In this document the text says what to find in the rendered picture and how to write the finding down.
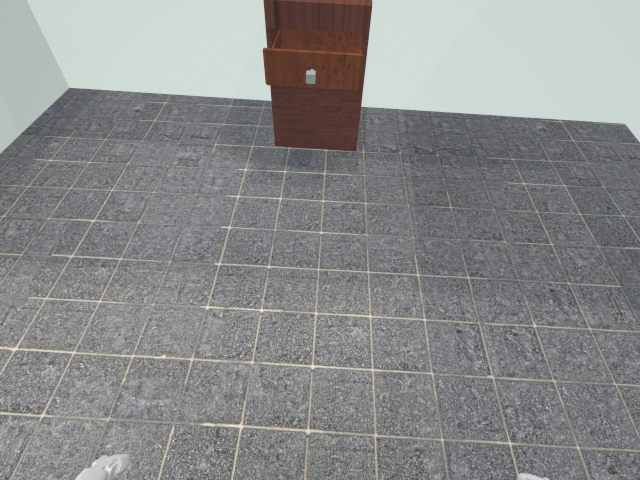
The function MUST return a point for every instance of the left robot hand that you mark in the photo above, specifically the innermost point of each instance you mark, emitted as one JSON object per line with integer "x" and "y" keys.
{"x": 105, "y": 468}

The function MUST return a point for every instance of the drawer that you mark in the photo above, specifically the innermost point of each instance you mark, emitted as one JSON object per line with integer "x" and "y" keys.
{"x": 335, "y": 56}

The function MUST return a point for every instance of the cabinet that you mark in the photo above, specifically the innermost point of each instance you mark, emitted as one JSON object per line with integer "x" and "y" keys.
{"x": 313, "y": 117}

